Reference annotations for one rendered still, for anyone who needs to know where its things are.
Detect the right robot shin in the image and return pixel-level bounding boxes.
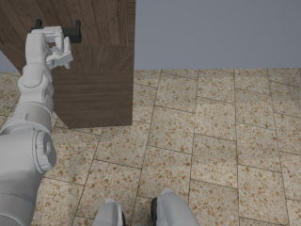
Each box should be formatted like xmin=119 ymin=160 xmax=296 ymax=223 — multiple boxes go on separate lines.
xmin=156 ymin=188 xmax=172 ymax=226

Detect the drawer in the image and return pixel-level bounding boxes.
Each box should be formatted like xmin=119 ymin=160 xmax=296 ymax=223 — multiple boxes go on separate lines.
xmin=0 ymin=0 xmax=127 ymax=45

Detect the robot left forearm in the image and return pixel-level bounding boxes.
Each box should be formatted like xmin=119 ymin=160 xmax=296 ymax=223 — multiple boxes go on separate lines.
xmin=0 ymin=63 xmax=55 ymax=136

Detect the robot left upper arm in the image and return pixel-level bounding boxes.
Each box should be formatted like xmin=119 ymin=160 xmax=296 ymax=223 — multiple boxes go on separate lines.
xmin=0 ymin=129 xmax=57 ymax=226

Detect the robot left thigh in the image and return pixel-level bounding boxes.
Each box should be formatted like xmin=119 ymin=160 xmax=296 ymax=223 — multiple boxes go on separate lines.
xmin=92 ymin=202 xmax=123 ymax=226

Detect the left robot hand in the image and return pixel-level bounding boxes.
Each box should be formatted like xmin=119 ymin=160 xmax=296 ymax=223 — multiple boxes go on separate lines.
xmin=25 ymin=26 xmax=73 ymax=73

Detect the handle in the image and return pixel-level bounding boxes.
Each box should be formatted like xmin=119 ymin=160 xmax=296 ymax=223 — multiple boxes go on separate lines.
xmin=29 ymin=19 xmax=82 ymax=43

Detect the cabinet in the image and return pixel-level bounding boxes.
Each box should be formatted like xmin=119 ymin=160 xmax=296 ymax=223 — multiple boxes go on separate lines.
xmin=0 ymin=0 xmax=136 ymax=129

